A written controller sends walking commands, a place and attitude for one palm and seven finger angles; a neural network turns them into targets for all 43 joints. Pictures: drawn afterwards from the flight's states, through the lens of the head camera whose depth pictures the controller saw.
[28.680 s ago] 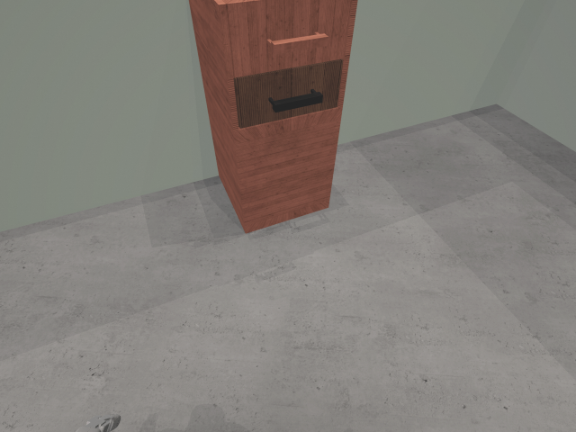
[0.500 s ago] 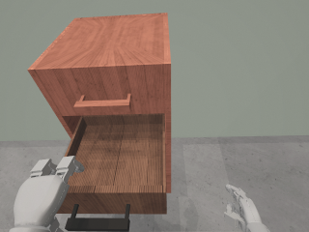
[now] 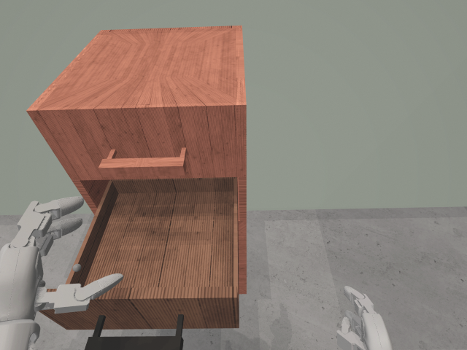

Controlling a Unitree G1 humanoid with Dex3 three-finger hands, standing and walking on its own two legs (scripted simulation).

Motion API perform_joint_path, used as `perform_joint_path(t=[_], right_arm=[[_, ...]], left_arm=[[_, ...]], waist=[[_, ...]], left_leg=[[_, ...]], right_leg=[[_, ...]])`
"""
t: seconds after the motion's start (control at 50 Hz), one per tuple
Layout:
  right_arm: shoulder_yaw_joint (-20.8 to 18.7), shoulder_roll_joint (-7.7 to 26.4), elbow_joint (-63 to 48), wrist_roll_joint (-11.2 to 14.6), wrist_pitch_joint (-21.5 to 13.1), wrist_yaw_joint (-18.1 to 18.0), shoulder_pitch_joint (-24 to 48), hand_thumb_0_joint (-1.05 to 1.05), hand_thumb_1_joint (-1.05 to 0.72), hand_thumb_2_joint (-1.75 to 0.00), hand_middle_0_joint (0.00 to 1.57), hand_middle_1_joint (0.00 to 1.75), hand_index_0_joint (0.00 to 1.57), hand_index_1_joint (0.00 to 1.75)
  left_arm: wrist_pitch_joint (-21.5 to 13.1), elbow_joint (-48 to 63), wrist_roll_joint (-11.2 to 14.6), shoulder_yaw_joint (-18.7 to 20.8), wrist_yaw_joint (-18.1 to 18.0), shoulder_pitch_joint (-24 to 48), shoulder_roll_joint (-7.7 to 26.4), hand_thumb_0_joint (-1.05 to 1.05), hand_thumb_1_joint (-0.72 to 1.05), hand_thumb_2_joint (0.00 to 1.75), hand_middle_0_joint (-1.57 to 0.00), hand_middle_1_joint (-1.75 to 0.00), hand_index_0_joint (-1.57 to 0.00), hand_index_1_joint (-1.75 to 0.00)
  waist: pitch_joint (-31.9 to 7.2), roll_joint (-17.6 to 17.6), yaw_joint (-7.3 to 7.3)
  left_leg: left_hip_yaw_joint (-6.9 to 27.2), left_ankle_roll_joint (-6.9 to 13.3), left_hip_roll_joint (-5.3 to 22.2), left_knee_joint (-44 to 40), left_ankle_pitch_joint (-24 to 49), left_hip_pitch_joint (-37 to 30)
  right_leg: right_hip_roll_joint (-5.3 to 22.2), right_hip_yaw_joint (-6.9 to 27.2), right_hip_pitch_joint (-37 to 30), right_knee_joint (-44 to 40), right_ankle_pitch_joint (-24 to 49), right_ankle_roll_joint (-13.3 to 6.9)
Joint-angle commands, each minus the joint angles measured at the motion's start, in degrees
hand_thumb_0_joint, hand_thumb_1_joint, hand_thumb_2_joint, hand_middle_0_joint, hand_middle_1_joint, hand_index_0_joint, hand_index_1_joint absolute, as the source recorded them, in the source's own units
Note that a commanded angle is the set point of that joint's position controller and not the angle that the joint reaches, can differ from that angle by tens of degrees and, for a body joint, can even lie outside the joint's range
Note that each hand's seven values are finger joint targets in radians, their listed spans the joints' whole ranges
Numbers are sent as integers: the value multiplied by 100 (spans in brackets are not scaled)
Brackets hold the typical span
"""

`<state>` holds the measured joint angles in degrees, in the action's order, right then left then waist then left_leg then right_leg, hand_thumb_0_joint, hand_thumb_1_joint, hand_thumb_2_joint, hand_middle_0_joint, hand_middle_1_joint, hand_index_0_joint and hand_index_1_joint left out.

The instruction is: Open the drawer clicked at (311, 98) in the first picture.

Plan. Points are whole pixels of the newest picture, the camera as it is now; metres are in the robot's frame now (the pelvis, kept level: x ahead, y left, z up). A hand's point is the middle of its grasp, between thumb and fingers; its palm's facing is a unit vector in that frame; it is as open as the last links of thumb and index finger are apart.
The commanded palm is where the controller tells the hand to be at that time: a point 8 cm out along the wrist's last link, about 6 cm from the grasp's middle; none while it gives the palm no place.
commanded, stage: draw the hand back to the body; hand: left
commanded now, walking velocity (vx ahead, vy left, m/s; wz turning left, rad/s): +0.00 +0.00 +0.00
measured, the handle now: (137, 333) +0.17 +0.22 -0.12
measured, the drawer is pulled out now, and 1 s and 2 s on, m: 0.29 0.29 0.29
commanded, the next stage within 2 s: step back with the hand held close in 0.56 s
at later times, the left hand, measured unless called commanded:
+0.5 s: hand (72, 263) +0.18 +0.23 +0.15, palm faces +0.39 -0.83 -0.40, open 7.8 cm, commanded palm +0.13 +0.27 +0.18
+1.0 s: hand (60, 273) +0.17 +0.25 +0.14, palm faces +0.24 -0.83 -0.50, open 7.4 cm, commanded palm +0.10 +0.30 +0.18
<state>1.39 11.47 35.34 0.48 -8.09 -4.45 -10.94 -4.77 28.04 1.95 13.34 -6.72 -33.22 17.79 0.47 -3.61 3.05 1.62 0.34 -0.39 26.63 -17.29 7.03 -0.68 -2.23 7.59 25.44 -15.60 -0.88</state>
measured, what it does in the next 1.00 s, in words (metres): stands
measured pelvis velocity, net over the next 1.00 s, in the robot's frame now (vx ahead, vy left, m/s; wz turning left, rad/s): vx -0.03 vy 0.02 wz -0.01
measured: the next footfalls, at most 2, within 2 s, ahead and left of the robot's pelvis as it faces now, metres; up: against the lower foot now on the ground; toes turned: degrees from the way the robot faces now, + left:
right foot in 1.24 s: -0.05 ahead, -0.10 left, +0.00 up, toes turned -3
left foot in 1.50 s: -0.08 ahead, +0.13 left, +0.00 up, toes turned +0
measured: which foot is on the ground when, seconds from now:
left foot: down 0.00-1.00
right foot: down 0.00-1.00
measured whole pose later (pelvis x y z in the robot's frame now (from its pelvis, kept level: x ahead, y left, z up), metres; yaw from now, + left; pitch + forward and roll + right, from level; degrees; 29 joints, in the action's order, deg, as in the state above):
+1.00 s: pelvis -0.03 +0.02 +0.00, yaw +0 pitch +2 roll -1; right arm -1.7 12.4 32.1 1.0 -0.5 -4.2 -7.2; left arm -8.7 34.8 2.1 19.9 -5.9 -37.8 22.1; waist 4.2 0.1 -0.4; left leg 0.9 1.6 -1.2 27.8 -14.6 15.5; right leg 0.2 -1.7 15.3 24.9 -11.8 0.4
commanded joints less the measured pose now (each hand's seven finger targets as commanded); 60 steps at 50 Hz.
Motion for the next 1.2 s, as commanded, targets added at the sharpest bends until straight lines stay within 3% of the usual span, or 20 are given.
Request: perform_joint_path(t=[0.0,0.06,0.2,0.34,0.38,0.42,0.48,0.5,0.58,0.64,0.66,0.68,0.7,0.76,0.82,0.9,0.98,1.02,1.08,1.18], right_arm=[[-222,547,-998,8,-353,-40,928,0,-90,-90,20,30,20,30],[-221,547,-968,2,-369,-54,862,0,-90,-90,20,30,20,30],[-245,567,-883,20,-336,-85,958,0,-90,-90,20,30,20,30],[-257,580,-919,34,-254,-42,969,0,-90,-90,20,30,20,30],[-262,587,-948,19,-253,-45,972,0,-90,-90,20,30,20,30],[-249,570,-918,-1,-267,-46,968,0,-90,-90,20,30,20,30],[-235,554,-964,-4,-295,-39,954,0,-90,-90,20,30,20,30],[-234,575,-956,-10,-306,-45,985,0,-90,-90,20,30,20,30],[-242,549,-931,1,-284,-34,943,0,-90,-90,20,30,20,30],[-253,561,-898,17,-250,-25,943,0,-90,-90,20,30,20,30],[-248,726,-1133,47,-87,-9,771,0,-90,-90,20,30,20,30],[-286,638,-968,20,23,-7,780,0,-90,-90,20,30,20,30],[-300,694,-1062,17,56,6,878,0,-90,-90,20,30,20,30],[-369,719,-1093,20,226,33,872,0,-90,-90,20,30,20,30],[-431,727,-1166,15,341,47,880,0,-90,-90,20,30,20,30],[-483,720,-1305,45,421,11,930,0,-90,-90,20,30,20,30],[-505,678,-1389,44,421,-18,870,0,-90,-90,20,30,20,30],[-502,647,-1382,14,391,-31,867,0,-90,-90,20,30,20,30],[-520,659,-1314,-55,269,-10,743,0,-90,-90,20,30,20,30],[-487,737,-1078,-230,39,-84,417,0,-90,-90,20,30,20,30]], left_arm=[[-384,1211,55,728,-72,265,944,0,31,64,-24,-68,-24,-68],[-419,1254,84,851,-103,294,1019,0,41,69,-24,-62,-24,-62],[-402,1067,122,996,-109,612,1048,0,65,80,-22,-46,-22,-46],[-392,747,175,869,-18,583,893,0,90,90,-20,-30,-20,-30],[-418,902,170,940,-18,610,989,0,90,90,-20,-30,-20,-30],[-439,995,154,1014,-33,622,1057,0,90,90,-20,-30,-20,-30],[-433,1203,152,1014,-41,593,1090,0,90,90,-20,-30,-20,-30],[-441,1318,130,1077,-58,705,1171,0,90,90,-20,-30,-20,-30],[-388,1064,144,999,-52,598,1027,0,90,90,-20,-30,-20,-30],[-381,917,139,955,-38,602,952,0,90,90,-20,-30,-20,-30],[-623,1552,151,1719,-95,1416,1680,0,90,90,-20,-30,-20,-30],[-649,926,100,1431,-49,829,1229,0,90,90,-20,-30,-20,-30],[-691,1145,79,1395,-29,873,1290,0,90,90,-20,-30,-20,-30],[-708,987,60,1161,-14,94,952,0,90,90,-20,-30,-20,-30],[-773,1326,43,1262,-38,-330,1034,0,90,90,-20,-30,-20,-30],[-824,1943,55,1575,-108,-513,1381,0,90,90,-20,-30,-20,-30],[-845,2264,96,1697,-171,-775,1432,0,90,90,-20,-30,-20,-30],[-842,2333,89,1718,-190,-794,1436,0,90,90,-20,-30,-20,-30],[-851,2213,58,1631,-224,-777,1283,0,90,90,-20,-30,-20,-30],[-821,1936,6,1348,-385,-617,992,0,90,90,-20,-30,-20,-30]], waist=[[-525,13,46],[-709,61,46],[-319,-19,27],[-235,270,29],[-433,291,47],[-520,-59,53],[-666,-28,60],[-650,-242,69],[-500,169,39],[-327,57,30],[378,238,-203],[224,690,-244],[247,601,-224],[-356,507,-241],[-1011,314,-255],[-1392,290,-285],[-1404,-182,-261],[-1294,-386,-251],[-869,-762,-247],[-376,-552,-361]], left_leg=[[-152,40,211,-367,1751,-41],[-146,47,199,-372,1841,-132],[-192,58,185,-427,1719,-170],[-161,90,216,-504,1552,-147],[-158,97,205,-496,1619,-198],[-201,79,170,-480,1654,-248],[-169,67,185,-466,1854,-286],[-183,49,154,-459,1889,-287],[-151,58,214,-473,1944,-271],[-140,41,235,-520,1809,-240],[64,120,249,-316,1325,307],[133,125,249,-214,1133,299],[141,122,207,-207,1143,294],[88,148,260,-126,1412,250],[61,149,341,-50,2063,234],[180,117,464,25,2809,316],[403,137,677,-126,3235,528],[556,158,864,-329,3488,621],[710,317,1235,-643,3000,1203],[1056,521,1395,-471,2424,1686]], right_leg=[[252,-40,-201,-477,1483,-26],[265,-67,-289,-464,1593,-18],[255,-5,-114,-683,1478,-2],[259,4,-92,-708,1285,36],[261,12,-200,-661,1373,36],[265,37,-245,-703,1425,17],[263,11,-345,-607,1627,6],[268,23,-354,-646,1636,-17],[255,-44,-274,-616,1698,15],[255,-42,-168,-661,1501,3],[478,568,442,-1003,1714,13],[594,493,429,-1015,1585,9],[625,561,532,-1042,1701,-15],[687,509,248,-785,1875,-7],[710,407,-118,-437,2485,3],[684,295,-256,-55,2906,-8],[509,110,-199,366,2429,41],[394,4,-41,639,1582,81],[327,-14,192,1145,48,95],[262,57,309,937,-555,83]])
